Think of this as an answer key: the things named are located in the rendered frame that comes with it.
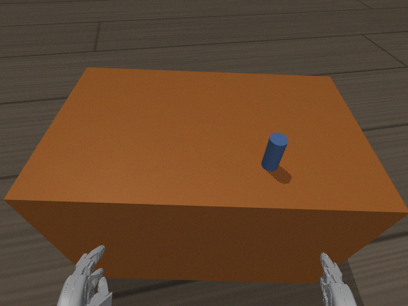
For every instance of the left robot hand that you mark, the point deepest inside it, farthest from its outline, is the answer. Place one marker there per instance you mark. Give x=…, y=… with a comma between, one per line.
x=78, y=287

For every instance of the can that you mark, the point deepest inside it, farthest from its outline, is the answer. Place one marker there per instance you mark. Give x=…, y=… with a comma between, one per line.
x=274, y=150

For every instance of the right robot hand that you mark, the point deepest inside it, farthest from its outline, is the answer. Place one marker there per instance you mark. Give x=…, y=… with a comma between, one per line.
x=335, y=292

